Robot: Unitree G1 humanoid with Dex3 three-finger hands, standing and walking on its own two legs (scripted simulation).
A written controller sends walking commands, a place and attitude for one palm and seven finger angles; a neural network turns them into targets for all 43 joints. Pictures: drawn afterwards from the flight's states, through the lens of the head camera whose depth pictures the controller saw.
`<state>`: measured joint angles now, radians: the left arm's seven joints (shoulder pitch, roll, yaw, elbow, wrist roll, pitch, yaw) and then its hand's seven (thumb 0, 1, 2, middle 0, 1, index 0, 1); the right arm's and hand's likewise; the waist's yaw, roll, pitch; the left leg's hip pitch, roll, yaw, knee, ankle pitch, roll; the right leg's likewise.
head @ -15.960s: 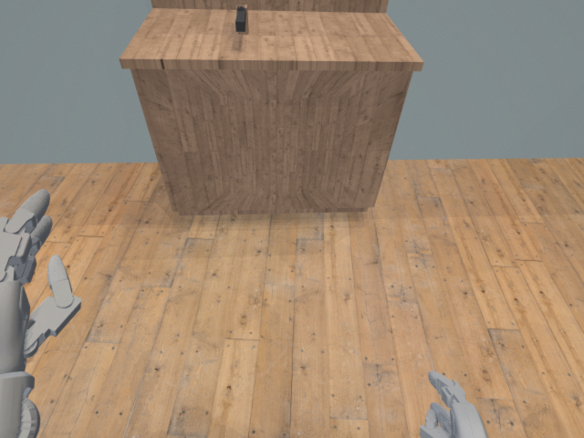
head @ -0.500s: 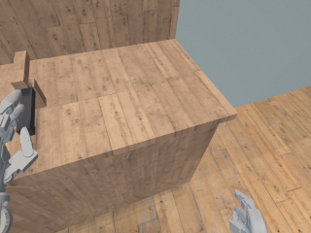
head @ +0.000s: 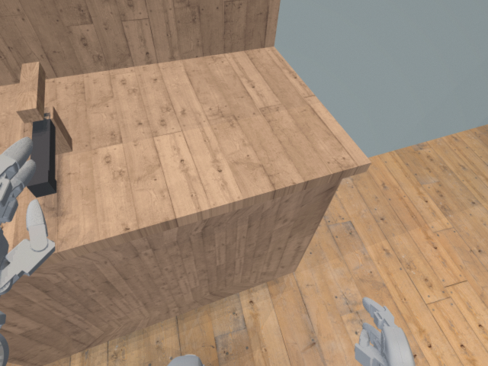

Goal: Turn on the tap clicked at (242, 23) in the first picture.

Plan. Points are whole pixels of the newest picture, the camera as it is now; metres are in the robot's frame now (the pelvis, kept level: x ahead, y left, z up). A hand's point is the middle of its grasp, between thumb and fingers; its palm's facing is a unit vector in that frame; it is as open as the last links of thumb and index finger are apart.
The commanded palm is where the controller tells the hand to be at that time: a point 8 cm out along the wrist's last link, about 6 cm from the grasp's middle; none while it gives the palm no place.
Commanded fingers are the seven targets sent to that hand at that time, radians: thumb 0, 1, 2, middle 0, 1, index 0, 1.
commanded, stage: shuffle to correct the standing spot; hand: left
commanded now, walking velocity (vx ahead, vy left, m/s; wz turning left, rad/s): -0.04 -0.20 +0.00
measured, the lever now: (42, 183) +0.33 +0.34 +0.10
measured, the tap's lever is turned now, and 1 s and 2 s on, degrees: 0 0 0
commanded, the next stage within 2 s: come to a stop and stand still in 0.60 s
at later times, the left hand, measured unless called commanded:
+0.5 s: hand (40, 239) +0.22 +0.26 +0.16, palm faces +0.38 -0.85 -0.36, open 7.4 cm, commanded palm +0.16 +0.29 +0.18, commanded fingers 0.00 0.90 0.90 -0.20 -0.30 -0.20 -0.30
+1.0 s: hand (105, 243) +0.22 +0.19 +0.16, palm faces +0.38 -0.84 -0.38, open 7.4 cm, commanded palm +0.17 +0.23 +0.18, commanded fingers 0.00 0.90 0.90 -0.20 -0.30 -0.20 -0.30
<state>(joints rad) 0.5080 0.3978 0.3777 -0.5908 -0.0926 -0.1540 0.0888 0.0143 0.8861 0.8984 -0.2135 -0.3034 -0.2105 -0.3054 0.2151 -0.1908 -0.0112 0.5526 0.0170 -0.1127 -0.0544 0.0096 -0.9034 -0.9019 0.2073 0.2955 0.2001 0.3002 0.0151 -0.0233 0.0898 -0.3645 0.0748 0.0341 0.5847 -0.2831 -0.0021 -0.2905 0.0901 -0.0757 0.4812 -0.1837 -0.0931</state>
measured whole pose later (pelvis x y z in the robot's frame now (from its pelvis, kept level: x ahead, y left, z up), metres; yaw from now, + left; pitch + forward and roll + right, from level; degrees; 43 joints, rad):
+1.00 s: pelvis +0.01 -0.06 +0.00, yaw +1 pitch -3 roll +0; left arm 0.51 0.36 0.35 -0.56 -0.06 -0.15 0.15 0.02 0.89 0.90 -0.21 -0.30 -0.21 -0.31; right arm 0.18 -0.21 0.00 0.60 0.02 -0.09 -0.04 0.01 -0.91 -0.90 0.21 0.30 0.20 0.30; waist 0.00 -0.04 0.12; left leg -0.21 0.01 0.01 0.56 -0.29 0.00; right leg -0.28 -0.01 -0.07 0.53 -0.21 -0.02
